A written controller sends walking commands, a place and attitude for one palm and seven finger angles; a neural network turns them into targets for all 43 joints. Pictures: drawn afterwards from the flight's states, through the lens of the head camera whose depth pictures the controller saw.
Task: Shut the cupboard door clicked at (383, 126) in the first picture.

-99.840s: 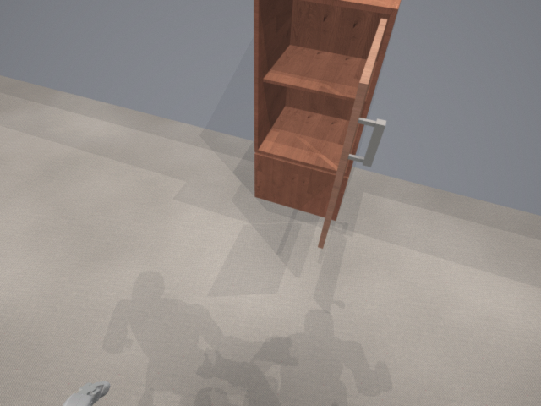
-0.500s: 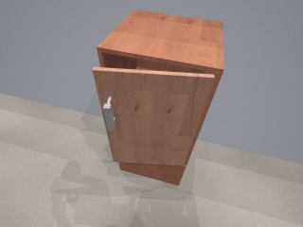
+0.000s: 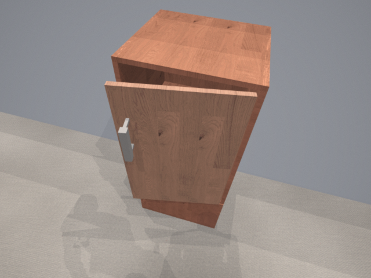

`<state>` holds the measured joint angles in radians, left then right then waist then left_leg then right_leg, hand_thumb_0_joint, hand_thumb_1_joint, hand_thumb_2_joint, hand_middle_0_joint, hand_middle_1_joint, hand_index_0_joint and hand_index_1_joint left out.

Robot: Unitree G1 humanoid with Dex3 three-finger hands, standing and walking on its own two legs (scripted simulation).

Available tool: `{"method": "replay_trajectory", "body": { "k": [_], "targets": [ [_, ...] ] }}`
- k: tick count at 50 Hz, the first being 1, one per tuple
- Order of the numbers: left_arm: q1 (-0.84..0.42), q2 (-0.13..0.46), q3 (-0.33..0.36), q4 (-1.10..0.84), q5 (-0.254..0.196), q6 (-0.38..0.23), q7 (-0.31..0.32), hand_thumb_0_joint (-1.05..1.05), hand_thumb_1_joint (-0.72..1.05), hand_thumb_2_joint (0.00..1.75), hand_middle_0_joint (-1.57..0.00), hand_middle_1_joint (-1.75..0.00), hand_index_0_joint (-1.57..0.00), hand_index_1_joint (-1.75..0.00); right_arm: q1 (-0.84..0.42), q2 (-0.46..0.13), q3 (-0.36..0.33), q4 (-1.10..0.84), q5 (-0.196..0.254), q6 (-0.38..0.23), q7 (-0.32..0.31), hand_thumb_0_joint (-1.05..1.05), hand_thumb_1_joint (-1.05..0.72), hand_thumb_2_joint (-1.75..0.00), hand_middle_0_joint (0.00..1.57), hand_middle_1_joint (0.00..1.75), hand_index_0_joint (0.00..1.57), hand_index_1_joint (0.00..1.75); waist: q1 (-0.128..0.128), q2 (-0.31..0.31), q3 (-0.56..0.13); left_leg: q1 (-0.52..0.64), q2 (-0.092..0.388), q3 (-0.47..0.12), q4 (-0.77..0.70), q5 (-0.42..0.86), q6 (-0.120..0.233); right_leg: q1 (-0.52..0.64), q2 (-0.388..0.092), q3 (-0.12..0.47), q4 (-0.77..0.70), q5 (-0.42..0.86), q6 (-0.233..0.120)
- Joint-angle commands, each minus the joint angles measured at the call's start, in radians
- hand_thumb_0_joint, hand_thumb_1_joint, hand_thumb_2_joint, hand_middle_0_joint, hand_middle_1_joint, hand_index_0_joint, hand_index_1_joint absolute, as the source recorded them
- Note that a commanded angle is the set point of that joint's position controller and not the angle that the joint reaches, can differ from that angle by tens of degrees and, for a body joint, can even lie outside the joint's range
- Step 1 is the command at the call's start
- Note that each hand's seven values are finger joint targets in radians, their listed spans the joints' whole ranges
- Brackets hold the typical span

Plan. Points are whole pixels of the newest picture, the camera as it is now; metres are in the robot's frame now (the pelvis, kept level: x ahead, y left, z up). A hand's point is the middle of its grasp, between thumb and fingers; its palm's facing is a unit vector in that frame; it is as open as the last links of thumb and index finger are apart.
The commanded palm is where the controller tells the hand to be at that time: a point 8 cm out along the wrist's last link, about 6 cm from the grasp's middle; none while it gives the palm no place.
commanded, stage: come to a stop and stand still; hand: left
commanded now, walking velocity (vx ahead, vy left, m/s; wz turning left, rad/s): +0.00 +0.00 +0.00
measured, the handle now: (128, 140) +0.48 +0.20 -0.03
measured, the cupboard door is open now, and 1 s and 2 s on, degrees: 12 12 12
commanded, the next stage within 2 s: look again from close up in 0.90 s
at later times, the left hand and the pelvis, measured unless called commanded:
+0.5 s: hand out of the picture +0.01 +0.13 -0.18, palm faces +0.02 -0.99 -0.14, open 7.3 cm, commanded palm none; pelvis +0.04 -0.01 +0.00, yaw -1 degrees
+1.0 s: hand out of the picture +0.02 +0.13 -0.18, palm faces +0.02 -0.99 -0.16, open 7.3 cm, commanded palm none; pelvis +0.06 -0.02 +0.00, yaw -1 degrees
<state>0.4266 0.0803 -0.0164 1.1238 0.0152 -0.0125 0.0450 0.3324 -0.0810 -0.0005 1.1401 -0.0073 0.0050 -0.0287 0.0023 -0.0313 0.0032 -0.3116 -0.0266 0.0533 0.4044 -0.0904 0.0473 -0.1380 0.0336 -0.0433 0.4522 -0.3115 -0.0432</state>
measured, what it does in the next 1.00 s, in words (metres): shifts its weight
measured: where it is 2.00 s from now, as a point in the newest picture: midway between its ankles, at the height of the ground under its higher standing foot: outside the picture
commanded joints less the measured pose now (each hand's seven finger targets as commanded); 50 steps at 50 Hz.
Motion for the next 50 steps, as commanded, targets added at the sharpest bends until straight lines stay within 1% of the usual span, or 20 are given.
{"method": "replay_trajectory", "body": {
  "k": [1,4,5,7,10,11,14,17,24,27,30,31,34,38,40,42,43,45,49,50],
  "targets": [
    [0.102,0.065,0.010,-0.004,-0.004,-0.015,0.002,0.00,0.90,0.90,-0.20,-0.30,-0.20,-0.30,0.061,-0.075,-0.009,-0.022,-0.002,-0.017,-0.008,0.00,-0.90,-0.90,0.20,0.30,0.20,0.30,0.000,0.037,0.109,0.102,0.107,-0.148,-0.075,-0.107,-0.012,-0.179,-0.130,0.136,-0.156,-0.043,-0.017],
    [0.095,0.063,0.009,-0.005,-0.004,-0.017,0.003,0.00,0.90,0.90,-0.20,-0.30,-0.20,-0.30,0.055,-0.078,-0.007,-0.020,-0.001,-0.023,-0.010,0.00,-0.90,-0.90,0.20,0.30,0.20,0.30,0.003,0.033,0.100,0.112,0.114,-0.141,-0.063,-0.053,-0.008,-0.150,-0.133,0.133,-0.153,0.021,-0.013],
    [0.092,0.068,0.009,-0.004,-0.005,-0.018,0.003,0.00,0.90,0.90,-0.20,-0.30,-0.20,-0.30,0.056,-0.079,-0.006,-0.019,0.000,-0.025,-0.010,0.00,-0.90,-0.90,0.20,0.30,0.20,0.30,0.004,0.022,0.093,0.117,0.114,-0.140,-0.060,-0.037,-0.008,-0.138,-0.133,0.131,-0.153,0.038,-0.011],
    [0.084,0.067,0.008,-0.005,-0.005,-0.018,0.004,0.00,0.90,0.90,-0.20,-0.30,-0.20,-0.30,0.050,-0.084,-0.006,-0.016,0.000,-0.025,-0.010,0.00,-0.90,-0.90,0.20,0.30,0.20,0.30,0.003,0.014,0.101,0.118,0.115,-0.139,-0.059,-0.033,-0.009,-0.136,-0.133,0.133,-0.156,0.041,-0.010],
    [0.079,0.071,0.011,-0.009,-0.004,-0.018,0.005,0.00,0.90,0.90,-0.20,-0.30,-0.20,-0.30,0.046,-0.086,-0.002,-0.014,0.000,-0.030,-0.012,0.00,-0.90,-0.90,0.20,0.30,0.20,0.30,0.009,0.035,0.088,0.127,0.120,-0.136,-0.051,0.027,-0.004,-0.103,-0.134,0.128,-0.149,0.100,-0.006],
    [0.076,0.076,0.012,-0.009,-0.005,-0.018,0.005,0.00,0.90,0.90,-0.20,-0.30,-0.20,-0.30,0.045,-0.087,-0.002,-0.013,0.000,-0.031,-0.012,0.00,-0.90,-0.90,0.20,0.30,0.20,0.30,0.008,0.020,0.076,0.133,0.120,-0.133,-0.047,0.039,-0.004,-0.090,-0.135,0.126,-0.149,0.114,-0.005],
    [0.067,0.078,0.012,-0.011,-0.005,-0.018,0.006,0.00,0.90,0.90,-0.20,-0.30,-0.20,-0.30,0.036,-0.092,-0.001,-0.012,0.000,-0.033,-0.013,0.00,-0.90,-0.90,0.20,0.30,0.20,0.30,0.009,0.016,0.079,0.137,0.121,-0.131,-0.039,0.066,-0.004,-0.078,-0.136,0.123,-0.148,0.146,-0.001],
    [0.062,0.084,0.013,-0.014,-0.005,-0.018,0.007,0.00,0.90,0.90,-0.20,-0.30,-0.20,-0.30,0.032,-0.098,0.000,-0.010,0.000,-0.034,-0.014,0.00,-0.90,-0.90,0.20,0.30,0.20,0.30,0.009,0.016,0.066,0.151,0.121,-0.125,-0.034,0.089,-0.005,-0.060,-0.139,0.120,-0.148,0.181,0.002],
    [0.050,0.098,0.018,-0.017,-0.003,-0.016,0.010,0.00,0.90,0.90,-0.20,-0.30,-0.20,-0.30,0.014,-0.110,0.003,-0.009,0.000,-0.036,-0.017,0.00,-0.90,-0.90,0.20,0.30,0.20,0.30,0.011,0.010,0.056,0.170,0.125,-0.114,-0.014,0.158,-0.003,-0.022,-0.143,0.112,-0.139,0.294,0.010],
    [0.045,0.100,0.017,-0.016,-0.005,-0.014,0.009,0.00,0.90,0.90,-0.20,-0.30,-0.20,-0.30,0.005,-0.120,0.005,-0.008,0.000,-0.035,-0.018,0.00,-0.90,-0.90,0.20,0.30,0.20,0.30,0.011,0.024,0.067,0.179,0.125,-0.118,-0.022,0.147,-0.003,-0.030,-0.142,0.112,-0.147,0.259,0.009],
    [0.047,0.104,0.019,-0.016,-0.004,-0.013,0.010,0.00,0.90,0.90,-0.20,-0.30,-0.20,-0.30,-0.005,-0.122,0.006,-0.010,0.001,-0.034,-0.019,0.00,-0.90,-0.90,0.20,0.30,0.20,0.30,0.012,0.028,0.066,0.191,0.126,-0.117,-0.020,0.159,-0.002,-0.026,-0.143,0.116,-0.150,0.276,0.011],
    [0.045,0.109,0.019,-0.014,-0.004,-0.014,0.010,0.00,0.90,0.90,-0.20,-0.30,-0.20,-0.30,-0.006,-0.124,0.006,-0.010,0.001,-0.034,-0.019,0.00,-0.90,-0.90,0.20,0.30,0.20,0.30,0.011,0.011,0.070,0.187,0.125,-0.116,-0.021,0.154,-0.002,-0.022,-0.144,0.113,-0.152,0.283,0.013],
    [0.047,0.114,0.020,-0.016,-0.003,-0.014,0.010,0.00,0.90,0.90,-0.20,-0.30,-0.20,-0.30,-0.014,-0.129,0.006,-0.012,0.001,-0.034,-0.019,0.00,-0.90,-0.90,0.20,0.30,0.20,0.30,0.013,0.021,0.054,0.202,0.126,-0.108,-0.013,0.173,-0.003,-0.011,-0.147,0.112,-0.148,0.322,0.016],
    [0.048,0.118,0.020,-0.016,-0.003,-0.014,0.011,0.00,0.90,0.90,-0.20,-0.30,-0.20,-0.30,-0.025,-0.135,0.006,-0.015,0.002,-0.031,-0.019,0.00,-0.90,-0.90,0.20,0.30,0.20,0.30,0.011,-0.004,0.063,0.204,0.124,-0.101,-0.007,0.162,-0.005,-0.007,-0.147,0.113,-0.150,0.369,0.023],
    [0.045,0.121,0.019,-0.014,-0.004,-0.013,0.011,0.00,0.90,0.90,-0.20,-0.30,-0.20,-0.30,-0.032,-0.140,0.006,-0.015,0.002,-0.029,-0.019,0.00,-0.90,-0.90,0.20,0.30,0.20,0.30,0.012,0.001,0.079,0.198,0.123,-0.099,-0.012,0.143,-0.007,-0.015,-0.148,0.115,-0.156,0.355,0.027],
    [0.047,0.122,0.019,-0.015,-0.004,-0.013,0.010,0.00,0.90,0.90,-0.20,-0.30,-0.20,-0.30,-0.034,-0.142,0.005,-0.015,0.001,-0.029,-0.018,0.00,-0.90,-0.90,0.20,0.30,0.20,0.30,0.011,0.008,0.074,0.203,0.122,-0.102,-0.017,0.136,-0.008,-0.015,-0.148,0.117,-0.159,0.332,0.024],
    [0.046,0.128,0.019,-0.015,-0.003,-0.014,0.010,0.00,0.90,0.90,-0.20,-0.30,-0.20,-0.30,-0.036,-0.143,0.007,-0.015,0.002,-0.029,-0.018,0.00,-0.90,-0.90,0.20,0.30,0.20,0.30,0.012,-0.003,0.078,0.201,0.123,-0.100,-0.015,0.138,-0.008,-0.011,-0.145,0.117,-0.159,0.344,0.028],
    [0.049,0.126,0.020,-0.014,-0.004,-0.013,0.011,0.00,0.90,0.90,-0.20,-0.30,-0.20,-0.30,-0.041,-0.144,0.006,-0.015,0.001,-0.028,-0.019,0.00,-0.90,-0.90,0.20,0.30,0.20,0.30,0.012,0.010,0.073,0.205,0.122,-0.097,-0.011,0.141,-0.008,-0.008,-0.149,0.118,-0.159,0.361,0.031],
    [0.052,0.130,0.021,-0.013,-0.004,-0.013,0.010,0.00,0.90,0.90,-0.20,-0.30,-0.20,-0.30,-0.045,-0.147,0.006,-0.015,0.002,-0.028,-0.019,0.00,-0.90,-0.90,0.20,0.30,0.20,0.30,0.013,0.008,0.070,0.205,0.122,-0.095,-0.008,0.137,-0.009,-0.002,-0.149,0.119,-0.161,0.370,0.036],
    [0.075,0.155,0.013,-0.015,0.021,-0.057,0.047,0.00,0.90,0.90,-0.20,-0.30,-0.20,-0.30,-0.117,-0.172,0.004,-0.101,0.002,-0.050,-0.005,0.00,-0.90,-0.90,0.20,0.30,0.20,0.30,0.010,0.057,0.101,0.153,0.093,-0.027,0.257,0.222,-0.028,-0.112,-0.186,0.193,-0.138,0.894,0.094]
  ]
}}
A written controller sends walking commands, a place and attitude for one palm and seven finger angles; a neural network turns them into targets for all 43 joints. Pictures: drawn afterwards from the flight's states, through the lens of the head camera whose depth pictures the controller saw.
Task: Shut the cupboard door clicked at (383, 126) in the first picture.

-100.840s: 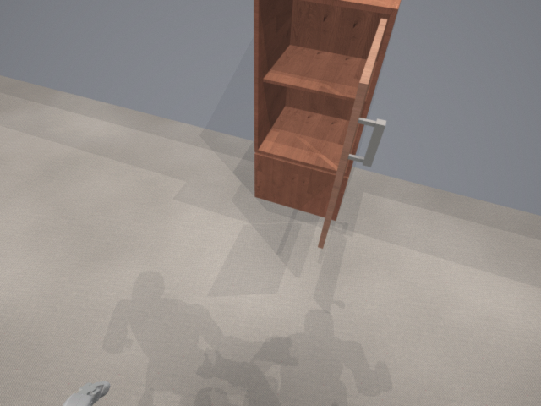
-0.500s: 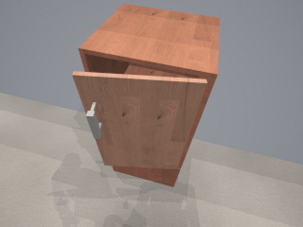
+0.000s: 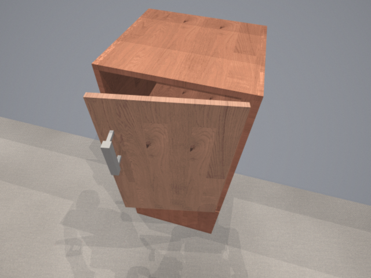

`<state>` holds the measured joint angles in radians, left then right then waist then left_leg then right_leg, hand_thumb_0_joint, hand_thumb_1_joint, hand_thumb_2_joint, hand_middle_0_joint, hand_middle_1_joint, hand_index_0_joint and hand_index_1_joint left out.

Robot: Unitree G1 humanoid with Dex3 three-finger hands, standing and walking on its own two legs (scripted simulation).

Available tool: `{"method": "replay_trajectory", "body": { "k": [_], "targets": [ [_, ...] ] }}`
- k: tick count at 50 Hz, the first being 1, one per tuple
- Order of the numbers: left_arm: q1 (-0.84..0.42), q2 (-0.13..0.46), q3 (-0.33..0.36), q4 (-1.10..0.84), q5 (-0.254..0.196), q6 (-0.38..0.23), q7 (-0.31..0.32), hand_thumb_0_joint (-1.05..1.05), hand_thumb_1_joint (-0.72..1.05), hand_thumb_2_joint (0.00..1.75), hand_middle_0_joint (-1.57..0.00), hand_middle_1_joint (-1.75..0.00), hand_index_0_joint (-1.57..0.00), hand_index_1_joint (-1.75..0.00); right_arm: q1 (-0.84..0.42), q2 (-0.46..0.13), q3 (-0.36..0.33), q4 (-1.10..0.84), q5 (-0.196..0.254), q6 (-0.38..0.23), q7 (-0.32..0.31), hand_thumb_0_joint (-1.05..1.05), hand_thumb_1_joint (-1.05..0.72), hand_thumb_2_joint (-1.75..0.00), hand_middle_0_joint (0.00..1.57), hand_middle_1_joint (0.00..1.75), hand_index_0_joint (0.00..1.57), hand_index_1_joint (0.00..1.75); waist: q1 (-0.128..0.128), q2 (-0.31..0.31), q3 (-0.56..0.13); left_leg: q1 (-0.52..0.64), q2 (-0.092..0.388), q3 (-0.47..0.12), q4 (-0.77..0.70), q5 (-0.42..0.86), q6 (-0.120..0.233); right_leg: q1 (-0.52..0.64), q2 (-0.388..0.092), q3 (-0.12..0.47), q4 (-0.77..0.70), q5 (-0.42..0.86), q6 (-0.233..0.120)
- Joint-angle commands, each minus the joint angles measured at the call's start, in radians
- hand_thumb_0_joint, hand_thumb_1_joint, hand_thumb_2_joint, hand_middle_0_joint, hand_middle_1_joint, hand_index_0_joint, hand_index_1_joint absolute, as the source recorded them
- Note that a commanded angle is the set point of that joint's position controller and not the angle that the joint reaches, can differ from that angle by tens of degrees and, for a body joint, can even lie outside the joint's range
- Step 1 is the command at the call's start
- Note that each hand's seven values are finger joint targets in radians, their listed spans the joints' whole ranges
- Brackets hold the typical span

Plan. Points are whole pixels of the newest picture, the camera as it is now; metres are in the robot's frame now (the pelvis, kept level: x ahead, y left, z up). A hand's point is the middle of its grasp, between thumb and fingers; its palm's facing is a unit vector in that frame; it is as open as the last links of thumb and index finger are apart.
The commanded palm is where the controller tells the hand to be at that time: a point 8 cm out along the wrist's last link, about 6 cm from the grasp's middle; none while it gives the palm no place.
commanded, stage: look again from close up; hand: left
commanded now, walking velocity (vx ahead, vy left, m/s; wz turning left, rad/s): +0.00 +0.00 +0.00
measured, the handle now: (113, 153) +0.42 +0.23 -0.03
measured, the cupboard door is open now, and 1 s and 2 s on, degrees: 12 12 12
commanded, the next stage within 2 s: raise the hand and make a fist in 0.50 s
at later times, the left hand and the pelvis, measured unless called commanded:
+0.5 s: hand out of the picture -0.01 +0.22 -0.18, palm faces -0.01 -0.98 -0.21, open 7.3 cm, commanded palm none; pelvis -0.03 +0.04 -0.01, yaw -1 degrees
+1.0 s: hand out of the picture +0.12 +0.20 -0.07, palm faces +0.00 -1.00 +0.04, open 6.3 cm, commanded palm +0.09 +0.26 -0.06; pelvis -0.07 +0.02 -0.10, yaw -1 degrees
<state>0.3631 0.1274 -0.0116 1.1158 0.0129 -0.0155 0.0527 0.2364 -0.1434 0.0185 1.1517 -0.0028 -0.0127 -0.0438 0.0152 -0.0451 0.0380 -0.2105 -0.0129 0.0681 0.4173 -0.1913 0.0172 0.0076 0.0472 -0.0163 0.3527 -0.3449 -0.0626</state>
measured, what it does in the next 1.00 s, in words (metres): lowers itself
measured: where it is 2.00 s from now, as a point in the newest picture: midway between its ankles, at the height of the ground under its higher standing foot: outside the picture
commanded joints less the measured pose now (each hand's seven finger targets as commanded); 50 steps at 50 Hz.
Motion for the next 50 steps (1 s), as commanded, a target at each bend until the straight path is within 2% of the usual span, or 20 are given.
{"method": "replay_trajectory", "body": {
  "k": [1,3,5,7,8,12,17,25,29,30,31,32,33,34,35,38,42,44,47,50],
  "targets": [
    [0.096,0.153,0.030,-0.054,0.019,-0.057,0.033,0.00,0.90,0.90,-0.20,-0.30,-0.20,-0.30,0.057,-0.066,-0.019,-0.132,-0.006,-0.020,0.016,0.00,-0.90,-0.90,0.20,0.30,0.20,0.30,-0.054,0.005,0.015,-0.066,0.055,-0.077,0.246,-0.018,0.022,-0.127,-0.240,0.162,0.033,0.976,0.073],
    [0.058,0.159,0.025,-0.075,0.011,-0.064,0.021,0.00,0.90,0.90,-0.20,-0.30,-0.20,-0.30,0.098,-0.066,-0.022,-0.127,-0.012,-0.017,0.016,0.00,-0.90,-0.90,0.20,0.30,0.20,0.30,-0.067,0.048,-0.056,-0.067,0.029,-0.022,0.186,-0.054,0.021,-0.045,-0.232,0.120,0.126,1.139,0.001],
    [0.065,0.150,0.024,-0.094,0.000,-0.062,0.018,0.00,0.90,0.90,-0.20,-0.30,-0.20,-0.30,0.123,-0.087,-0.024,-0.147,-0.010,-0.020,0.012,0.00,-0.90,-0.90,0.20,0.30,0.20,0.30,-0.068,-0.024,-0.128,-0.014,0.028,-0.046,0.166,0.080,0.038,-0.018,-0.190,0.096,0.192,1.102,-0.012],
    [0.076,0.124,0.021,-0.102,-0.004,-0.048,0.018,0.00,0.90,0.90,-0.20,-0.30,-0.20,-0.30,0.113,-0.105,-0.026,-0.156,-0.009,-0.025,0.005,0.00,-0.90,-0.90,0.20,0.30,0.20,0.30,-0.046,-0.026,-0.107,0.029,0.071,-0.082,0.169,0.260,0.053,-0.086,-0.161,0.096,0.182,0.900,-0.003],
    [0.076,0.117,0.019,-0.102,-0.004,-0.036,0.017,0.00,0.90,0.90,-0.20,-0.30,-0.20,-0.30,0.108,-0.106,-0.024,-0.154,-0.007,-0.025,0.003,0.00,-0.90,-0.90,0.20,0.30,0.20,0.30,-0.036,0.065,-0.054,0.026,0.081,-0.089,0.164,0.307,0.058,-0.126,-0.151,0.089,0.177,0.756,-0.002],
    [0.056,0.116,0.013,-0.113,-0.001,-0.002,0.009,0.00,0.90,0.90,-0.20,-0.30,-0.20,-0.30,0.067,-0.110,-0.017,-0.169,-0.007,-0.008,0.009,0.00,-0.90,-0.90,0.20,0.30,0.20,0.30,-0.015,0.030,0.114,-0.084,0.099,-0.159,0.065,0.093,0.063,-0.226,-0.105,0.094,0.059,0.174,-0.004],
    [0.033,0.132,0.011,-0.121,-0.001,0.012,0.000,0.00,0.90,0.90,-0.20,-0.30,-0.20,-0.30,0.065,-0.134,-0.021,-0.167,-0.013,-0.003,0.016,0.00,-0.90,-0.90,0.20,0.30,0.20,0.30,-0.011,0.053,0.116,-0.094,0.100,-0.205,-0.031,-0.106,0.064,-0.254,-0.091,0.090,0.039,-0.078,-0.004],
    [0.053,0.142,0.010,-0.108,0.003,0.016,-0.010,0.00,0.90,0.90,-0.20,-0.30,-0.20,-0.30,0.051,-0.155,-0.027,-0.163,-0.010,-0.008,0.017,0.00,-0.90,-0.90,0.20,0.30,0.20,0.30,0.008,0.064,0.019,-0.069,0.131,-0.266,-0.128,-0.168,0.082,-0.206,-0.094,0.067,0.065,-0.037,0.011],
    [0.058,0.144,0.005,-0.087,0.001,0.009,-0.011,0.00,0.90,0.90,-0.20,-0.30,-0.20,-0.30,0.060,-0.148,-0.025,-0.140,-0.006,-0.013,0.016,0.00,-0.90,-0.90,0.20,0.30,0.20,0.30,0.000,0.059,-0.004,-0.013,0.119,-0.230,-0.102,-0.062,0.071,-0.214,-0.110,0.083,0.033,0.007,0.014],
    [0.069,0.139,0.003,-0.085,0.020,-0.017,0.023,0.00,0.90,0.90,-0.20,-0.30,-0.20,-0.30,0.008,-0.165,-0.024,-0.197,-0.005,-0.014,0.022,0.00,-0.90,-0.90,0.20,0.30,0.20,0.30,-0.004,0.061,0.076,-0.030,0.098,-0.165,0.090,0.173,0.029,-0.273,-0.130,0.095,-0.003,0.201,0.014],
    [-0.730,0.704,0.415,-1.731,-0.122,-0.270,0.046,0.00,0.90,0.90,-0.20,-0.30,-0.20,-0.30,0.103,-0.363,-0.086,-0.476,0.029,-0.197,-0.052,0.00,-0.90,-0.90,0.20,0.30,0.20,0.30,-0.184,0.133,-0.293,0.371,0.060,-0.168,0.091,0.255,0.035,-0.426,-0.054,-0.056,0.149,0.331,0.039],
    [-0.117,0.272,0.050,-1.524,-0.130,-0.219,0.035,0.00,0.90,0.90,-0.22,-0.32,-0.22,-0.32,0.040,-0.224,-0.005,-0.477,0.052,-0.301,-0.064,0.00,-0.90,-0.90,0.20,0.30,0.20,0.30,-0.064,0.455,-0.536,0.501,0.107,-0.169,0.043,0.371,-0.008,-0.423,-0.006,-0.072,0.288,0.154,0.031],
    [-0.105,0.269,0.112,-1.459,-0.164,-0.172,0.087,0.00,0.90,0.90,-0.24,-0.34,-0.24,-0.34,0.020,-0.237,-0.014,-0.406,0.045,-0.334,-0.072,0.00,-0.90,-0.90,0.20,0.30,0.20,0.30,-0.040,0.330,-0.505,0.410,0.118,-0.212,-0.004,0.351,-0.072,-0.403,0.004,-0.066,0.337,0.041,0.028],
    [0.176,-0.047,-0.063,-1.048,-0.159,-0.051,0.076,0.00,0.90,0.90,-0.25,-0.36,-0.25,-0.36,0.024,-0.189,-0.016,-0.342,0.050,-0.338,-0.039,0.00,-0.90,-0.90,0.20,0.30,0.20,0.30,-0.073,0.232,-0.299,0.255,0.124,-0.245,-0.052,0.175,-0.057,-0.555,-0.025,-0.053,0.394,-0.042,0.044],
    [-0.007,-0.003,-0.086,-1.282,-0.185,-0.077,0.071,0.00,0.90,0.90,-0.27,-0.38,-0.27,-0.38,0.050,-0.238,-0.043,-0.428,0.055,-0.338,-0.014,0.00,-0.90,-0.90,0.20,0.30,0.20,0.30,-0.083,0.177,-0.180,0.097,0.104,-0.264,-0.042,-0.043,-0.035,-0.538,-0.037,-0.049,0.371,-0.061,0.037],
    [0.018,0.070,0.045,-1.026,-0.160,-0.210,0.018,0.00,0.90,0.90,-0.33,-0.44,-0.33,-0.44,-0.036,-0.245,-0.059,-0.512,0.040,-0.353,0.000,0.00,-0.90,-0.90,0.20,0.30,0.20,0.30,-0.086,-0.041,0.032,-0.225,0.017,-0.199,0.168,-0.285,-0.019,-0.675,-0.045,-0.069,0.256,-0.139,0.030],
    [0.240,0.083,0.168,-0.859,-0.264,-0.513,-0.205,0.00,0.90,0.90,-0.40,-0.52,-0.40,-0.52,-0.116,-0.230,-0.089,-0.611,0.005,-0.329,0.037,0.00,-0.90,-0.90,0.20,0.30,0.20,0.30,0.038,-0.301,-0.107,-0.577,-0.014,-0.110,0.475,-0.254,-0.032,-0.814,-0.054,0.018,0.422,-0.353,0.026],
    [0.261,0.131,0.204,-0.880,-0.297,-0.619,-0.335,0.00,0.90,0.90,-0.44,-0.56,-0.44,-0.56,-0.136,-0.232,-0.103,-0.680,0.016,-0.302,0.060,0.00,-0.90,-0.90,0.20,0.30,0.20,0.30,0.064,-0.184,-0.165,-0.663,-0.021,-0.089,0.557,-0.252,-0.037,-0.781,-0.076,0.093,0.490,-0.300,0.018],
    [0.237,0.227,0.261,-1.081,-0.305,-0.572,-0.365,0.00,0.90,0.90,-0.49,-0.62,-0.49,-0.62,-0.180,-0.229,-0.100,-0.807,0.035,-0.266,0.059,0.00,-0.90,-0.90,0.20,0.30,0.20,0.30,0.101,0.093,-0.252,-0.646,-0.031,-0.064,0.553,-0.301,-0.012,-0.767,-0.065,0.134,0.510,-0.375,0.012],
    [0.126,0.259,0.256,-1.327,-0.311,-0.512,-0.297,0.00,0.90,0.90,-0.55,-0.68,-0.55,-0.68,-0.160,-0.223,-0.091,-0.850,0.043,-0.251,0.040,0.00,-0.90,-0.90,0.20,0.30,0.20,0.30,0.055,0.218,-0.276,-0.592,-0.008,-0.115,0.527,-0.410,0.004,-0.834,-0.047,0.134,0.508,-0.417,0.012]
  ]
}}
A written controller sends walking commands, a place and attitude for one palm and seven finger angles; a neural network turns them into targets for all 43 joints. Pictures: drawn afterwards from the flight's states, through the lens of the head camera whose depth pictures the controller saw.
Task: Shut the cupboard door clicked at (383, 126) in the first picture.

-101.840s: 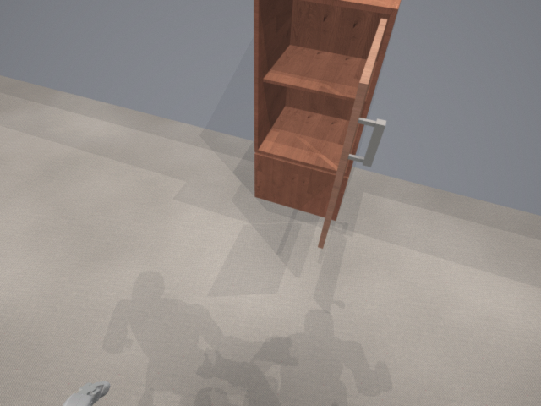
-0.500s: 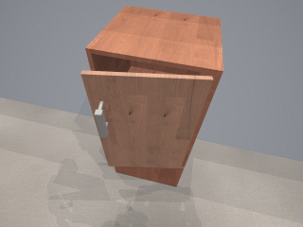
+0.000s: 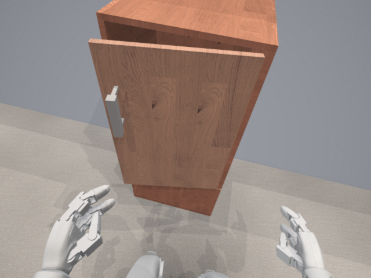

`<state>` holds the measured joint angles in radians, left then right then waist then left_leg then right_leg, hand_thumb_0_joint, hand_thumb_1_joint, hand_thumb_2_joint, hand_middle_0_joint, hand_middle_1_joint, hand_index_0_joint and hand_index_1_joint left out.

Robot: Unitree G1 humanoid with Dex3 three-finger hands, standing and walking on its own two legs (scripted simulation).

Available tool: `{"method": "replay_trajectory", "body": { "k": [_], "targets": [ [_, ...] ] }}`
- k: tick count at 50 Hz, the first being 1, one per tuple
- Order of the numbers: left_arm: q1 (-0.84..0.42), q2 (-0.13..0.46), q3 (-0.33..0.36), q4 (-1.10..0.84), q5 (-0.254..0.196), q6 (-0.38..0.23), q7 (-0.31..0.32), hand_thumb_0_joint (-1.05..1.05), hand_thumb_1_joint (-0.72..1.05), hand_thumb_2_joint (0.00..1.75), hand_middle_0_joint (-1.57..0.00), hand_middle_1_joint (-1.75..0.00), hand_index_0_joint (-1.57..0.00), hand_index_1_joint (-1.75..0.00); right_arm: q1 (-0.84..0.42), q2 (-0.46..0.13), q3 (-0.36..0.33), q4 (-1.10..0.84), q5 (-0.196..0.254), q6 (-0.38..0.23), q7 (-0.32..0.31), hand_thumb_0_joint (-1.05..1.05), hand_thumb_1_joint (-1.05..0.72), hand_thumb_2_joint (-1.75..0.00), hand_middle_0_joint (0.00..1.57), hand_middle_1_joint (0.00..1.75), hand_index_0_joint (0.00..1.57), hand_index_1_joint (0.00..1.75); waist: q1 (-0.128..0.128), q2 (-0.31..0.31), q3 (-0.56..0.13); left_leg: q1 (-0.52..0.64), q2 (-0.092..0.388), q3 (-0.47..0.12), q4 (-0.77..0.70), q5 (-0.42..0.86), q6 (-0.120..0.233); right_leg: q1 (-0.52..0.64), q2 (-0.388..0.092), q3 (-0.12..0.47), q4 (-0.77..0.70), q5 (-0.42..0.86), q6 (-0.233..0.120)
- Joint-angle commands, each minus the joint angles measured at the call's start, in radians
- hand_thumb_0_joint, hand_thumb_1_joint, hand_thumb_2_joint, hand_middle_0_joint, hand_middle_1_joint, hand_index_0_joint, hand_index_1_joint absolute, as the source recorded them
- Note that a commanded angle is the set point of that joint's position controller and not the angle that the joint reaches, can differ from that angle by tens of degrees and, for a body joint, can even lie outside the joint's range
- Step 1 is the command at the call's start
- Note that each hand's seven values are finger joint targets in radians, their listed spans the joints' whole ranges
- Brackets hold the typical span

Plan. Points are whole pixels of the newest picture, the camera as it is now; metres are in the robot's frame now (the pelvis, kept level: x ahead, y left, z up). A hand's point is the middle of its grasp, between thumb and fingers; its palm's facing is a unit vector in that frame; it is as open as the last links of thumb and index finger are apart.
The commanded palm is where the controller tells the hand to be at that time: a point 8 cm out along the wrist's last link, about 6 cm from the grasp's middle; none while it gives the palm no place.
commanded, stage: raise the hand and make a fist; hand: left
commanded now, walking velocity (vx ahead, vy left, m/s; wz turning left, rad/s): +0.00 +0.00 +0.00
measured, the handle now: (117, 112) +0.49 +0.22 +0.07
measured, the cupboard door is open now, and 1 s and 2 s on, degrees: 12 12 12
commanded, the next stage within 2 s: bring the fist close to the handle in 1.52 s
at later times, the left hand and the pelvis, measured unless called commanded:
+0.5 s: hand (84, 210) +0.23 +0.21 +0.06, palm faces +0.13 -0.99 -0.05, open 3.9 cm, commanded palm +0.20 +0.25 +0.05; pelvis +0.04 +0.01 +0.00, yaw -1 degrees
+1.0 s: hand (83, 207) +0.24 +0.22 +0.05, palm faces +0.02 -1.00 -0.02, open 3.1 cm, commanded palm +0.22 +0.27 +0.07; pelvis +0.02 +0.04 +0.01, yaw +0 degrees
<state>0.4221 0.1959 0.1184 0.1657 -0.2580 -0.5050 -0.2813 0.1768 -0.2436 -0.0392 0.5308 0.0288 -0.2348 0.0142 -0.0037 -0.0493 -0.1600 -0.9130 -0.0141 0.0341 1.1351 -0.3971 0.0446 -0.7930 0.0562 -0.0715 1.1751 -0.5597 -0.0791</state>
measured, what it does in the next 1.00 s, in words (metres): stands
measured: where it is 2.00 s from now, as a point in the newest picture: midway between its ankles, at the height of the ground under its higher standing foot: outside the picture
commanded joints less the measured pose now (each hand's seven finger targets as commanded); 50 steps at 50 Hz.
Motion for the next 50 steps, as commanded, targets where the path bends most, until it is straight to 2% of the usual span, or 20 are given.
{"method": "replay_trajectory", "body": {
  "k": [1,3,4,5,8,10,14,16,18,20,22,26,29,33,36,40,43,45,48,50],
  "targets": [
    [0.005,0.182,0.110,-0.481,-0.037,-0.037,0.069,0.00,0.90,0.90,-0.57,-0.70,-0.57,-0.70,-0.082,-0.112,-0.028,-0.230,0.008,-0.035,-0.026,0.00,-0.90,-0.90,0.20,0.30,0.20,0.30,0.044,0.216,-0.093,0.120,-0.004,-0.085,-0.159,-0.182,-0.012,-0.043,-0.053,0.199,-0.322,-0.189,0.036],
    [-0.141,0.198,0.087,-0.657,-0.020,-0.108,0.123,0.00,0.90,0.90,-0.60,-0.74,-0.60,-0.74,-0.044,-0.109,-0.022,-0.197,-0.002,-0.054,-0.042,0.00,-0.90,-0.90,0.20,0.30,0.20,0.30,-0.018,0.203,-0.117,0.121,0.011,-0.107,-0.098,-0.153,-0.002,-0.109,-0.035,0.193,-0.288,-0.145,0.039],
    [-0.137,0.175,0.064,-0.651,-0.012,-0.143,0.135,0.00,0.90,0.90,-0.62,-0.76,-0.62,-0.76,-0.030,-0.106,-0.023,-0.167,-0.004,-0.064,-0.048,0.00,-0.90,-0.90,0.20,0.30,0.20,0.30,-0.033,0.191,-0.116,0.126,0.017,-0.119,-0.075,-0.133,-0.001,-0.144,-0.029,0.182,-0.271,-0.114,0.034],
    [-0.135,0.124,0.006,-0.632,-0.010,-0.177,0.129,0.00,0.90,0.90,-0.64,-0.78,-0.64,-0.78,-0.029,-0.106,-0.017,-0.145,-0.006,-0.079,-0.052,0.00,-0.90,-0.90,0.20,0.30,0.20,0.30,-0.054,0.197,-0.085,0.117,0.019,-0.125,-0.051,-0.122,-0.001,-0.186,-0.023,0.167,-0.248,-0.086,0.034],
    [-0.111,0.109,-0.036,-0.523,-0.018,-0.203,0.066,0.00,0.90,0.90,-0.69,-0.84,-0.69,-0.84,-0.013,-0.123,-0.009,-0.097,-0.006,-0.105,-0.063,0.00,-0.90,-0.90,0.20,0.30,0.20,0.30,-0.086,0.132,-0.071,0.059,0.024,-0.132,0.019,-0.088,0.004,-0.222,-0.014,0.149,-0.217,-0.052,0.046],
    [-0.037,0.124,-0.021,-0.418,-0.025,-0.146,0.012,0.00,0.90,0.90,-0.73,-0.88,-0.73,-0.88,0.000,-0.127,-0.012,-0.098,0.001,-0.101,-0.072,0.00,-0.90,-0.90,0.20,0.30,0.20,0.30,-0.066,0.061,-0.109,0.011,0.024,-0.122,0.038,-0.072,0.004,-0.178,-0.028,0.175,-0.241,-0.058,0.064],
    [0.153,0.159,0.069,-0.345,-0.045,0.105,-0.035,0.00,0.90,0.90,-0.81,-0.96,-0.81,-0.96,-0.010,-0.111,-0.020,-0.166,0.035,-0.041,-0.078,0.00,-0.90,-0.90,0.20,0.30,0.20,0.30,0.044,0.029,-0.252,0.049,0.012,-0.100,-0.032,0.043,0.004,0.045,-0.056,0.198,-0.279,0.074,0.095],
    [0.173,0.196,0.157,-0.440,-0.067,0.188,-0.001,0.00,0.90,0.90,-0.84,-1.00,-0.84,-1.00,-0.024,-0.093,-0.025,-0.190,0.037,-0.006,-0.082,0.00,-0.90,-0.90,0.20,0.30,0.20,0.30,0.083,0.028,-0.337,0.110,0.010,-0.097,-0.064,0.135,-0.001,0.159,-0.070,0.198,-0.265,0.267,0.121],
    [0.182,0.202,0.220,-0.489,-0.069,0.196,0.068,0.00,0.90,0.90,-0.88,-1.04,-0.88,-1.04,-0.031,-0.068,-0.023,-0.181,0.026,0.017,-0.084,0.00,-0.90,-0.90,0.20,0.30,0.20,0.30,0.102,0.015,-0.354,0.149,0.014,-0.104,-0.080,0.212,-0.004,0.198,-0.057,0.154,-0.225,0.441,0.125],
    [0.164,0.156,0.195,-0.530,-0.069,0.138,0.119,0.00,0.90,0.90,-0.92,-1.08,-0.92,-1.08,-0.014,-0.054,-0.023,-0.167,0.015,0.018,-0.081,0.00,-0.90,-0.90,0.20,0.30,0.20,0.30,0.078,0.033,-0.293,0.182,0.016,-0.101,-0.095,0.261,-0.013,0.158,-0.046,0.105,-0.195,0.537,0.102],
    [0.126,0.108,0.122,-0.511,-0.048,0.056,0.142,0.00,0.90,0.90,-0.95,-1.12,-0.95,-1.12,-0.006,-0.061,-0.020,-0.146,0.005,0.013,-0.074,0.00,-0.90,-0.90,0.20,0.30,0.20,0.30,0.038,0.056,-0.193,0.180,0.021,-0.107,-0.096,0.239,-0.017,0.041,-0.030,0.070,-0.175,0.457,0.082],
    [0.074,0.060,-0.003,-0.421,-0.016,-0.055,0.095,0.00,0.90,0.90,-1.02,-1.20,-1.02,-1.20,0.013,-0.102,-0.020,-0.126,-0.012,-0.006,-0.063,0.00,-0.90,-0.90,0.20,0.30,0.20,0.30,-0.020,0.063,-0.123,0.155,0.031,-0.131,-0.074,0.157,-0.017,-0.116,-0.021,0.042,-0.153,0.267,0.062],
    [0.082,0.078,-0.021,-0.421,-0.023,-0.046,0.042,0.00,0.90,0.90,-1.08,-1.26,-1.08,-1.26,0.023,-0.125,-0.027,-0.149,-0.001,-0.012,-0.067,0.00,-0.90,-0.90,0.20,0.30,0.20,0.30,-0.013,0.075,-0.181,0.179,0.033,-0.141,-0.096,0.105,-0.012,-0.106,-0.017,0.050,-0.176,0.180,0.055],
    [0.068,0.213,0.103,-0.552,-0.019,0.007,0.078,0.00,0.90,0.90,-1.15,-1.34,-1.15,-1.34,0.021,-0.130,-0.031,-0.176,0.003,0.003,-0.074,0.00,-0.90,-0.90,0.20,0.30,0.20,0.30,0.039,0.157,-0.316,0.307,0.044,-0.173,-0.170,0.126,-0.025,-0.051,-0.008,0.027,-0.174,0.181,0.040],
    [0.066,0.179,0.110,-0.613,-0.022,0.020,0.144,0.00,0.90,0.90,-1.21,-1.40,-1.21,-1.40,0.012,-0.110,-0.021,-0.188,0.002,0.024,-0.073,0.00,-0.90,-0.90,0.20,0.30,0.20,0.30,0.050,0.198,-0.290,0.371,0.052,-0.187,-0.214,0.145,-0.043,-0.048,-0.002,0.003,-0.178,0.183,0.034],
    [0.053,0.103,0.041,-0.503,0.002,0.045,0.182,0.00,0.90,0.90,-1.28,-1.48,-1.28,-1.48,0.012,-0.112,-0.008,-0.182,-0.003,0.048,-0.065,0.00,-0.90,-0.90,0.20,0.30,0.20,0.30,0.002,0.150,-0.148,0.325,0.062,-0.205,-0.239,0.055,-0.043,-0.096,0.003,-0.014,-0.202,0.140,0.041],
    [0.022,0.079,-0.012,-0.382,0.012,0.086,0.141,0.00,0.90,0.90,-1.30,-1.50,-1.30,-1.50,0.022,-0.130,0.001,-0.182,0.000,0.053,-0.065,0.00,-0.90,-0.90,0.20,0.30,0.20,0.30,-0.029,0.079,-0.064,0.250,0.053,-0.207,-0.251,-0.061,-0.029,-0.097,0.001,-0.007,-0.235,0.094,0.045],
    [-0.018,0.097,-0.027,-0.377,0.016,0.100,0.106,0.00,0.90,0.90,-1.30,-1.50,-1.30,-1.50,0.024,-0.141,0.005,-0.195,0.005,0.047,-0.069,0.00,-0.90,-0.90,0.20,0.30,0.20,0.30,-0.030,0.083,-0.062,0.245,0.051,-0.204,-0.258,-0.094,-0.027,-0.087,-0.003,0.001,-0.251,0.076,0.045],
    [-0.087,0.189,0.050,-0.444,0.010,0.094,0.098,0.00,0.90,0.90,-1.30,-1.50,-1.30,-1.50,0.026,-0.145,0.009,-0.200,0.002,0.039,-0.075,0.00,-0.90,-0.90,0.20,0.30,0.20,0.30,-0.006,0.135,-0.137,0.287,0.047,-0.210,-0.269,-0.085,-0.029,-0.049,-0.003,0.012,-0.249,0.082,0.038],
    [-0.110,0.205,0.080,-0.514,-0.002,0.069,0.114,0.00,0.90,0.90,-1.30,-1.50,-1.30,-1.50,0.016,-0.134,0.014,-0.205,-0.002,0.032,-0.074,0.00,-0.90,-0.90,0.20,0.30,0.20,0.30,0.009,0.187,-0.187,0.343,0.046,-0.208,-0.279,-0.051,-0.035,-0.035,-0.004,0.010,-0.248,0.098,0.033]
  ]
}}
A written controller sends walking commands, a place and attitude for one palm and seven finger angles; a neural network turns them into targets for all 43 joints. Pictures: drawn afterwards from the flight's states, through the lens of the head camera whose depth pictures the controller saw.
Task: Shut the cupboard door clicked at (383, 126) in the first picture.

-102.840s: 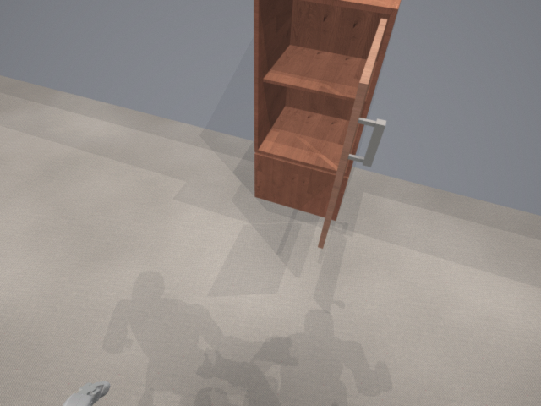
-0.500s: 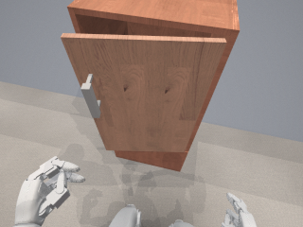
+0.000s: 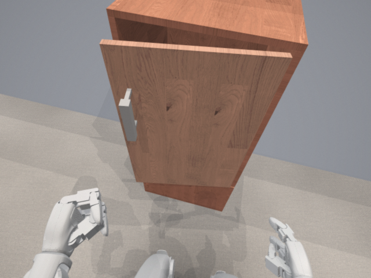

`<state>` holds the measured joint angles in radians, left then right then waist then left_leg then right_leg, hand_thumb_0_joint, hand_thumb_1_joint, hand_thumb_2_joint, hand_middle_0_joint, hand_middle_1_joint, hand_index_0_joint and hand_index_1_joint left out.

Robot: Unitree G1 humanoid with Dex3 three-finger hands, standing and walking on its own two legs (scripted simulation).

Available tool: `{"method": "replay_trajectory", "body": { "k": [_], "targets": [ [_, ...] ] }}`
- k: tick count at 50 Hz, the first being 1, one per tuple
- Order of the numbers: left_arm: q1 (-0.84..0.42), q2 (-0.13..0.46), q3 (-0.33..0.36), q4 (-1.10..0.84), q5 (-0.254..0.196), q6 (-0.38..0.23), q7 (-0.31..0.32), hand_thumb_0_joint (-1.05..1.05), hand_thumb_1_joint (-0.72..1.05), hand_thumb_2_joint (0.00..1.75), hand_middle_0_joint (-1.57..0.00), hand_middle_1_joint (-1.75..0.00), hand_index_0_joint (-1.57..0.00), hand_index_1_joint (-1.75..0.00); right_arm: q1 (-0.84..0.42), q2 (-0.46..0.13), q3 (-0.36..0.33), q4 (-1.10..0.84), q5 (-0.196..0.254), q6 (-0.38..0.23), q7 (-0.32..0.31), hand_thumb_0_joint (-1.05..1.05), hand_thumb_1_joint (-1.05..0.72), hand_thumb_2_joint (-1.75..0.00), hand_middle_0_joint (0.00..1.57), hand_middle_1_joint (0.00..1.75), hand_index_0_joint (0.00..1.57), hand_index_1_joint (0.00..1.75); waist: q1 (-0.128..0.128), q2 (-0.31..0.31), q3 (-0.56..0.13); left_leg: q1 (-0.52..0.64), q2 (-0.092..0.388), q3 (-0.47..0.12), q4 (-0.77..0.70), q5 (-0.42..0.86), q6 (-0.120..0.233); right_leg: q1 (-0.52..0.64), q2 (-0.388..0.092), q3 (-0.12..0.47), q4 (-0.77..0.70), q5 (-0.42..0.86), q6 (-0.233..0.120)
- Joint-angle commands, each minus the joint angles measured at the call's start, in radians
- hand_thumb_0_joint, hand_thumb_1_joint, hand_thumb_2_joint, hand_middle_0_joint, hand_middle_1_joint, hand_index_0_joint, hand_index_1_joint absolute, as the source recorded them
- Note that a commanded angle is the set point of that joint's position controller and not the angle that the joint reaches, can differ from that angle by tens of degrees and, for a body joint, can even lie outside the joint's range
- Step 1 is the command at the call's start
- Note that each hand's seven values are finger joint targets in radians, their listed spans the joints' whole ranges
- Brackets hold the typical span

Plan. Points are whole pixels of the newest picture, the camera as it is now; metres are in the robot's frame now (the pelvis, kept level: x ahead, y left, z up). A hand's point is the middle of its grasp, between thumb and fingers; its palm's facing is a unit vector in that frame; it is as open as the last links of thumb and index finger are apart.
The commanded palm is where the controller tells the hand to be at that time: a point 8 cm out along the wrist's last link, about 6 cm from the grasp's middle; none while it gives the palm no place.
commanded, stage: raise the hand and make a fist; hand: left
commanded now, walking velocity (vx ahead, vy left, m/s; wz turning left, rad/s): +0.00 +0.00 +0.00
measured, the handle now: (130, 115) +0.47 +0.18 +0.06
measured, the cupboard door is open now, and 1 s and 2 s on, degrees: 12 12 12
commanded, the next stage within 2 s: bring the fist close to the handle in 0.52 s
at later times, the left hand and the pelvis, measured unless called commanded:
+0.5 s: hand (98, 207) +0.23 +0.18 +0.07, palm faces +0.07 -1.00 -0.05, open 3.1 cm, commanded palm +0.21 +0.23 +0.06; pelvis +0.00 -0.01 +0.00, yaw +0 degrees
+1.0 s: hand (124, 187) +0.28 +0.15 +0.05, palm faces -0.02 -1.00 -0.02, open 3.1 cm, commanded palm +0.27 +0.21 +0.06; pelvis +0.01 -0.02 +0.00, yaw +0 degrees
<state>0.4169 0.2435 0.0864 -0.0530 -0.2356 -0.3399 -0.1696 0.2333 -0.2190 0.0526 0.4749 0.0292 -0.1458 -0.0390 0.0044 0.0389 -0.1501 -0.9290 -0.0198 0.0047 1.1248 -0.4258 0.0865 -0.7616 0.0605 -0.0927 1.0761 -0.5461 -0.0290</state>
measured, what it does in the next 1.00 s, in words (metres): stands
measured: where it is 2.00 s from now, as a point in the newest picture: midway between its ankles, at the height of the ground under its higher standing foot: outside the picture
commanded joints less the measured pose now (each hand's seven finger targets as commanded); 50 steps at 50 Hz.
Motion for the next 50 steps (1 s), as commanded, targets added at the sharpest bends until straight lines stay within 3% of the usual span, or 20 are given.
{"method": "replay_trajectory", "body": {
  "k": [1,3,4,7,8,9,12,14,18,21,25,28,30,33,34,37,41,45,48,50],
  "targets": [
    [-0.108,0.161,0.130,-0.320,-0.035,-0.111,0.014,0.00,0.90,0.90,-1.30,-1.50,-1.30,-1.50,-0.041,-0.153,-0.075,-0.146,-0.006,-0.061,-0.019,0.00,-0.90,-0.90,0.20,0.30,0.20,0.30,0.008,0.111,-0.214,0.379,0.051,-0.179,-0.269,-0.004,-0.079,-0.060,-0.007,0.030,-0.148,0.094,-0.019],
    [-0.094,0.187,0.172,-0.315,-0.040,-0.133,0.041,0.00,0.90,0.90,-1.30,-1.50,-1.30,-1.50,-0.043,-0.152,-0.072,-0.133,-0.012,-0.061,-0.016,0.00,-0.90,-0.90,0.20,0.30,0.20,0.30,0.016,0.105,-0.215,0.370,0.050,-0.176,-0.264,0.016,-0.080,-0.048,-0.003,0.031,-0.145,0.103,-0.021],
    [-0.082,0.142,0.138,-0.297,-0.041,-0.136,0.045,0.00,0.90,0.90,-1.30,-1.50,-1.30,-1.50,-0.046,-0.146,-0.069,-0.132,-0.012,-0.061,-0.013,0.00,-0.90,-0.90,0.20,0.30,0.20,0.30,0.007,0.096,-0.193,0.364,0.050,-0.170,-0.264,0.021,-0.079,-0.051,-0.004,0.026,-0.148,0.105,-0.020],
    [-0.061,0.096,0.090,-0.190,-0.036,-0.113,0.033,0.00,0.90,0.90,-1.30,-1.50,-1.30,-1.50,-0.044,-0.157,-0.070,-0.119,-0.008,-0.060,-0.004,0.00,-0.90,-0.90,0.20,0.30,0.20,0.30,-0.014,0.073,-0.115,0.313,0.051,-0.170,-0.271,-0.048,-0.077,-0.078,-0.006,0.025,-0.163,0.075,-0.013],
    [-0.031,0.076,0.069,-0.137,-0.032,-0.090,0.020,0.00,0.90,0.90,-1.30,-1.50,-1.30,-1.50,-0.041,-0.162,-0.072,-0.118,-0.004,-0.056,-0.004,0.00,-0.90,-0.90,0.20,0.30,0.20,0.30,-0.021,0.040,-0.090,0.290,0.050,-0.167,-0.272,-0.061,-0.071,-0.073,-0.004,0.027,-0.173,0.068,-0.012],
    [-0.031,0.060,0.041,-0.129,-0.031,-0.074,0.001,0.00,0.90,0.90,-1.30,-1.50,-1.30,-1.50,-0.040,-0.166,-0.073,-0.124,0.001,-0.057,-0.003,0.00,-0.90,-0.90,0.20,0.30,0.20,0.30,-0.024,0.034,-0.088,0.282,0.047,-0.161,-0.272,-0.064,-0.069,-0.068,-0.008,0.029,-0.182,0.065,-0.009],
    [-0.052,0.086,0.047,-0.137,-0.041,-0.038,-0.034,0.00,0.90,0.90,-1.30,-1.50,-1.30,-1.50,-0.027,-0.174,-0.078,-0.136,0.008,-0.059,-0.012,0.00,-0.90,-0.90,0.20,0.30,0.20,0.30,-0.022,-0.013,-0.116,0.277,0.040,-0.142,-0.261,-0.029,-0.059,-0.022,-0.012,0.044,-0.207,0.076,-0.005],
    [-0.069,0.121,0.086,-0.182,-0.045,-0.047,-0.030,0.00,0.90,0.90,-1.30,-1.50,-1.30,-1.50,-0.028,-0.169,-0.080,-0.140,0.005,-0.061,-0.016,0.00,-0.90,-0.90,0.20,0.30,0.20,0.30,-0.009,0.008,-0.155,0.290,0.035,-0.127,-0.245,0.029,-0.056,0.005,-0.014,0.052,-0.203,0.104,-0.007],
    [-0.119,0.189,0.168,-0.291,-0.045,-0.139,0.031,0.00,0.90,0.90,-1.30,-1.50,-1.30,-1.50,-0.035,-0.156,-0.079,-0.121,-0.011,-0.070,-0.015,0.00,-0.90,-0.90,0.20,0.30,0.20,0.30,0.009,0.080,-0.197,0.334,0.041,-0.129,-0.226,0.096,-0.066,-0.015,-0.007,0.049,-0.160,0.143,-0.018],
    [-0.088,0.120,0.122,-0.238,-0.035,-0.173,0.053,0.00,0.90,0.90,-1.30,-1.50,-1.30,-1.50,-0.042,-0.148,-0.078,-0.110,-0.015,-0.068,0.000,0.00,-0.90,-0.90,0.20,0.30,0.20,0.30,-0.002,0.091,-0.165,0.327,0.044,-0.132,-0.220,0.083,-0.071,-0.059,-0.007,0.041,-0.144,0.135,-0.017],
    [-0.026,0.070,0.058,-0.128,-0.034,-0.109,0.004,0.00,0.90,0.90,-1.30,-1.50,-1.30,-1.50,-0.030,-0.163,-0.083,-0.117,-0.004,-0.053,0.005,0.00,-0.90,-0.90,0.20,0.30,0.20,0.30,-0.020,0.012,-0.134,0.272,0.039,-0.117,-0.215,0.043,-0.060,-0.044,-0.009,0.051,-0.177,0.118,-0.004],
    [-0.035,0.103,0.068,-0.142,-0.040,-0.055,-0.032,0.00,0.90,0.90,-1.30,-1.50,-1.30,-1.50,-0.021,-0.169,-0.086,-0.132,0.007,-0.044,-0.006,0.00,-0.90,-0.90,0.20,0.30,0.20,0.30,-0.015,-0.016,-0.153,0.266,0.033,-0.102,-0.210,0.067,-0.050,0.006,-0.012,0.072,-0.205,0.130,0.002],
    [-0.080,0.132,0.095,-0.214,-0.043,-0.058,-0.028,0.00,0.90,0.90,-1.30,-1.50,-1.30,-1.50,-0.023,-0.164,-0.085,-0.141,0.005,-0.043,-0.013,0.00,-0.90,-0.90,0.20,0.30,0.20,0.30,-0.010,-0.001,-0.195,0.300,0.033,-0.100,-0.208,0.118,-0.050,0.028,-0.013,0.066,-0.193,0.178,0.000],
    [-0.180,0.171,0.138,-0.281,-0.038,-0.108,0.018,0.00,0.90,0.90,-1.30,-1.50,-1.30,-1.50,-0.030,-0.155,-0.077,-0.125,-0.007,-0.047,-0.019,0.00,-0.90,-0.90,0.20,0.30,0.20,0.30,-0.014,0.046,-0.192,0.307,0.036,-0.105,-0.190,0.123,-0.052,-0.007,-0.008,0.065,-0.169,0.174,-0.006],
    [-0.229,0.145,0.119,-0.269,-0.035,-0.126,0.031,0.00,0.90,0.90,-1.30,-1.50,-1.30,-1.50,-0.040,-0.147,-0.073,-0.117,-0.011,-0.051,-0.017,0.00,-0.90,-0.90,0.20,0.30,0.20,0.30,-0.026,0.040,-0.177,0.301,0.035,-0.107,-0.183,0.108,-0.052,-0.032,-0.010,0.063,-0.165,0.161,-0.006],
    [-0.229,0.115,0.112,-0.168,-0.031,-0.158,0.043,0.00,0.90,0.90,-1.30,-1.50,-1.30,-1.50,-0.038,-0.149,-0.072,-0.091,-0.015,-0.055,-0.008,0.00,-0.90,-0.90,0.20,0.30,0.20,0.30,-0.029,0.043,-0.149,0.270,0.036,-0.110,-0.168,0.071,-0.058,-0.073,-0.008,0.065,-0.155,0.125,-0.009],
    [-0.244,0.086,0.054,-0.073,-0.023,-0.094,-0.006,0.00,0.90,0.90,-1.30,-1.50,-1.30,-1.50,-0.027,-0.163,-0.079,-0.091,-0.003,-0.045,-0.003,0.00,-0.90,-0.90,0.20,0.30,0.20,0.30,-0.032,0.023,-0.190,0.276,0.032,-0.094,-0.167,0.099,-0.052,-0.037,-0.015,0.081,-0.176,0.163,0.001],
    [-0.306,0.118,0.065,-0.088,-0.025,-0.015,-0.022,0.00,0.90,0.90,-1.30,-1.50,-1.30,-1.50,-0.015,-0.167,-0.079,-0.107,0.006,-0.027,-0.012,0.00,-0.90,-0.90,0.20,0.30,0.20,0.30,-0.023,0.011,-0.243,0.311,0.029,-0.087,-0.186,0.154,-0.046,0.035,-0.019,0.086,-0.197,0.231,0.008],
    [-0.399,0.171,0.132,-0.108,-0.022,-0.033,0.029,0.00,0.90,0.90,-1.30,-1.50,-1.30,-1.50,-0.026,-0.163,-0.076,-0.095,-0.002,-0.024,-0.018,0.00,-0.90,-0.90,0.20,0.30,0.20,0.30,-0.017,0.014,-0.232,0.315,0.033,-0.090,-0.186,0.167,-0.048,0.028,-0.015,0.082,-0.188,0.236,0.002],
    [-0.425,0.146,0.134,-0.098,-0.019,-0.068,0.061,0.00,0.90,0.90,-1.30,-1.50,-1.30,-1.50,-0.032,-0.151,-0.074,-0.084,-0.008,-0.025,-0.013,0.00,-0.90,-0.90,0.20,0.30,0.20,0.30,-0.012,0.013,-0.240,0.328,0.032,-0.086,-0.185,0.188,-0.053,0.026,-0.015,0.077,-0.176,0.255,-0.002]
  ]
}}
